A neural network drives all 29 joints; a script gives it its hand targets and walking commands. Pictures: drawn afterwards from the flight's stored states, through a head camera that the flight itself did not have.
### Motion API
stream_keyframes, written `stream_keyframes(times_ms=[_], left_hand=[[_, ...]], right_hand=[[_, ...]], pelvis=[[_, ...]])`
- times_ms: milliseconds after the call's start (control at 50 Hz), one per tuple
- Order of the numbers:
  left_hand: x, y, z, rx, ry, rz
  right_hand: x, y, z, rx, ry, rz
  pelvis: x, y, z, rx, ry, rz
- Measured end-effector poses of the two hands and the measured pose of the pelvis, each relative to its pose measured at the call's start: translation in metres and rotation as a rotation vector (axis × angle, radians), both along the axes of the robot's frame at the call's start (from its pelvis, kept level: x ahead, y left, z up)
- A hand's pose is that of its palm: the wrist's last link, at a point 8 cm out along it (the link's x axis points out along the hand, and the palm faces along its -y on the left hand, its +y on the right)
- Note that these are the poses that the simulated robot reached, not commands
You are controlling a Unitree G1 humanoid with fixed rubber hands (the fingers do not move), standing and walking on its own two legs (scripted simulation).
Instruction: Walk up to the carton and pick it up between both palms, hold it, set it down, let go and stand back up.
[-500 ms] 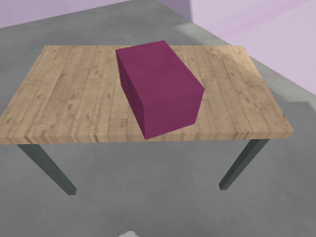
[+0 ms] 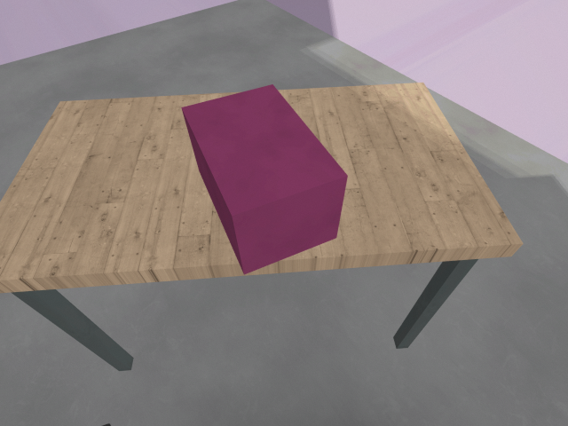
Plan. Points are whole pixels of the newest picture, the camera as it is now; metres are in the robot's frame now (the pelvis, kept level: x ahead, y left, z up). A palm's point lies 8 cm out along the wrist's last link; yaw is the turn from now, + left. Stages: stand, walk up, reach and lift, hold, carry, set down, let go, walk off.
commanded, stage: walk up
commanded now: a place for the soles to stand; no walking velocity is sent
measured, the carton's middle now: (259, 173) +0.57 +0.05 +0.01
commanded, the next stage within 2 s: none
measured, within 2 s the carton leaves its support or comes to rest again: neither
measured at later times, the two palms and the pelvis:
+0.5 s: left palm out of the picture +0.08 +0.31 -0.10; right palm out of the picture +0.11 -0.27 -0.08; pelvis +0.01 +0.01 +0.03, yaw +1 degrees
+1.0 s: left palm out of the picture +0.09 +0.39 -0.10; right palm (481, 421) +0.16 -0.25 -0.09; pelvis +0.08 +0.06 +0.01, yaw +3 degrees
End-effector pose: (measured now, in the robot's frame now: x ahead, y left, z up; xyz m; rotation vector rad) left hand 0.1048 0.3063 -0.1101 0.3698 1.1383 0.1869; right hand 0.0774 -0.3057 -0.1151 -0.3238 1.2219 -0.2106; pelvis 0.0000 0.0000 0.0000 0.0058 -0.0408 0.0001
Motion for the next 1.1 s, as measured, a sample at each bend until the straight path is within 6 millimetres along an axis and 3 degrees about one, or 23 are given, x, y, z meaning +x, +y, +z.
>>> stream_keyframes(times_ms=[200,420,660,780,880,980,1100], left_hand=[[0.013,0.007,0.012,-0.029,-0.009,0.015],[-0.012,0.008,0.014,-0.056,0.063,0.058],[-0.032,0.007,0.015,-0.051,0.094,0.091],[-0.042,0.030,0.014,0.008,0.085,0.128],[-0.047,0.067,0.007,0.038,0.116,0.172],[-0.023,0.084,0.005,0.041,0.157,0.177],[0.029,0.078,0.006,0.017,0.111,0.113]], right_hand=[[0.006,0.020,0.015,0.019,0.008,0.005],[0.024,0.030,0.030,0.026,0.000,0.024],[0.040,0.028,0.031,0.040,-0.014,0.046],[0.046,0.021,0.022,0.026,0.020,0.061],[0.064,0.033,0.018,-0.008,0.030,0.081],[0.078,0.052,0.025,-0.019,-0.001,0.064],[0.087,0.061,0.027,-0.035,0.001,0.031]], pelvis=[[0.003,0.009,0.016,-0.011,0.000,0.008],[0.008,0.014,0.029,-0.011,0.001,0.012],[0.018,0.013,0.031,-0.011,0.003,0.018],[0.038,0.020,0.019,-0.037,0.010,0.045],[0.058,0.042,0.008,-0.032,-0.006,0.075],[0.079,0.055,0.012,-0.018,-0.006,0.059],[0.100,0.059,0.015,-0.010,-0.014,0.037]])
